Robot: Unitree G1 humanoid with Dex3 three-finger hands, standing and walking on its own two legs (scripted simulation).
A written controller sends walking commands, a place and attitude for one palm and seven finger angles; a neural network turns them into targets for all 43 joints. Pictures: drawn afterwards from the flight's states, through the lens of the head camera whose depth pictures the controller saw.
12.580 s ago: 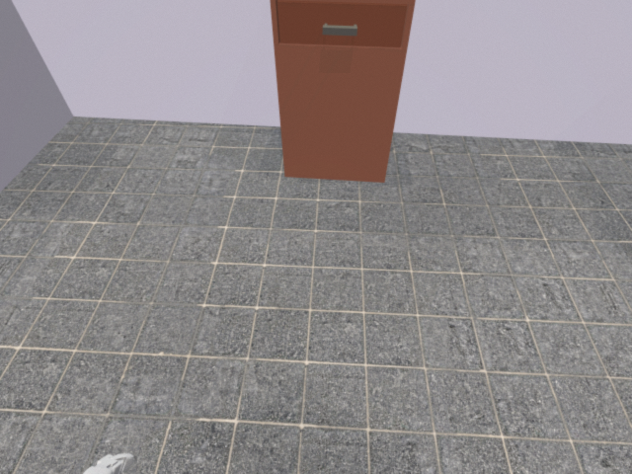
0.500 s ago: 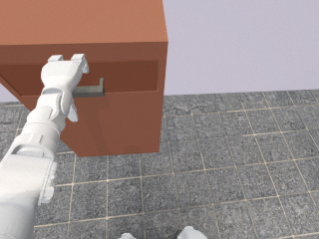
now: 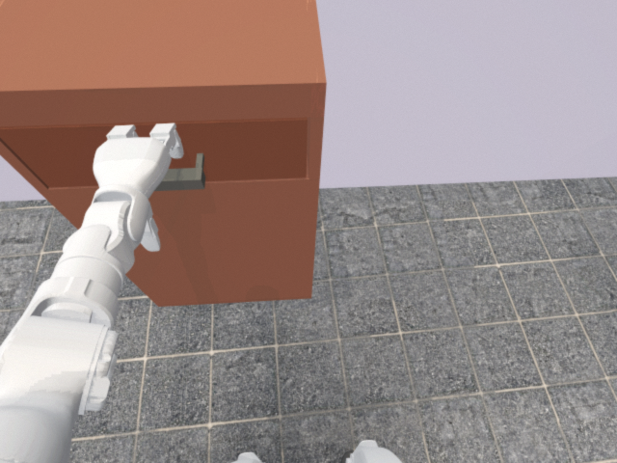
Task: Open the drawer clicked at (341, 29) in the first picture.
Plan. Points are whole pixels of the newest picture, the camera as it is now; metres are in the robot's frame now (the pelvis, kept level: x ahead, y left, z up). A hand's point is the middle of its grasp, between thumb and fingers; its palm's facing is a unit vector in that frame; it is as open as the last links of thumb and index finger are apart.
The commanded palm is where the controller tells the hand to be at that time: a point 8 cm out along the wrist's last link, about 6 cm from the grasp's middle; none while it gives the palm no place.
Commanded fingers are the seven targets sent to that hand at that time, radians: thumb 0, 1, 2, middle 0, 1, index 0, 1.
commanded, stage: lower the fingers behind the handle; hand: left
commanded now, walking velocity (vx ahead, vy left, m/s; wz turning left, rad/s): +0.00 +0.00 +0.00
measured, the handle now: (165, 169) +0.55 +0.20 -0.02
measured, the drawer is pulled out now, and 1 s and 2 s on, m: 0.00 0.00 0.00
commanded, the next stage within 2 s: close the thumb around the handle in 1.26 s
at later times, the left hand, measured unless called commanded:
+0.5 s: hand (150, 196) +0.49 +0.21 +0.00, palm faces -0.07 +0.00 -1.00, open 13.8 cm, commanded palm +0.47 +0.21 +0.04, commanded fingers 0.00 -0.50 0.30 -0.30 -1.20 -0.30 -1.20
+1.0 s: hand (161, 205) +0.50 +0.21 -0.04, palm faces -0.05 -0.01 -1.00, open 13.8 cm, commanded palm +0.48 +0.20 +0.02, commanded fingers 0.00 -0.50 0.30 -0.30 -1.20 -0.30 -1.20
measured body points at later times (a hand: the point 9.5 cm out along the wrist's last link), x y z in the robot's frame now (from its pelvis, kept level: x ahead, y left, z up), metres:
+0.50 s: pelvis -0.02 +0.00 -0.02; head +0.10 +0.00 +0.42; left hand +0.48 +0.21 +0.06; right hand -0.03 -0.28 -0.14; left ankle -0.03 +0.10 -0.71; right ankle -0.01 -0.13 -0.71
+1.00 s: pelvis -0.03 +0.01 -0.04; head +0.12 +0.01 +0.39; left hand +0.49 +0.21 +0.02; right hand -0.05 -0.27 -0.16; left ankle -0.03 +0.10 -0.71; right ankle -0.01 -0.13 -0.71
